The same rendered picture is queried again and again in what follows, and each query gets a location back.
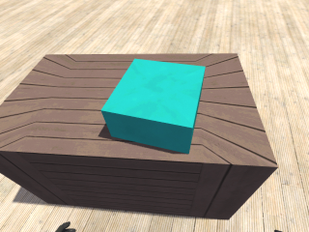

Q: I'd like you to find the left robot hand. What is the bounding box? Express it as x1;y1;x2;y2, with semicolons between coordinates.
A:
55;221;76;232

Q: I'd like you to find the carton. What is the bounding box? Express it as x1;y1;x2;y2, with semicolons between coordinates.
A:
101;59;206;154

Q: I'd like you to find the pedestal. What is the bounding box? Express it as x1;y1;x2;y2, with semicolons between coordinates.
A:
0;53;278;220

